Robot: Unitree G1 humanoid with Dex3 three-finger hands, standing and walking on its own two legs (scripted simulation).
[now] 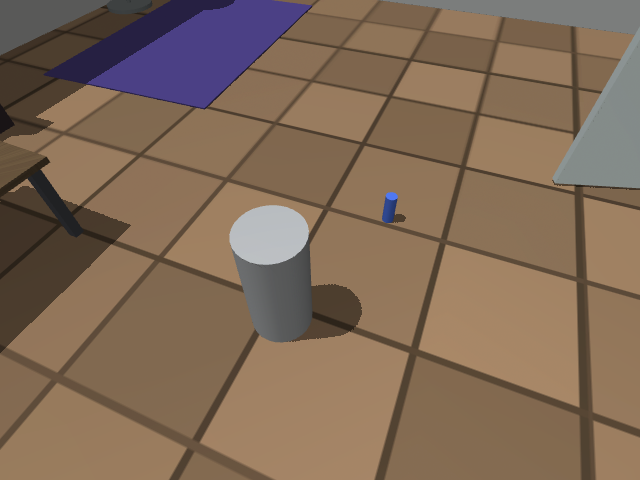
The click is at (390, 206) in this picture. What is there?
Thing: slim round
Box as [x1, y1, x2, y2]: [382, 192, 397, 222]
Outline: 393,192 387,193 385,197 382,219 385,222 390,222 393,218 397,195
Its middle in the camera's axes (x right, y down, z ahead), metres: +0.30 -0.13 +1.68
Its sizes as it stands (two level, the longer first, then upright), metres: 0.050 0.050 0.139
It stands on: the floor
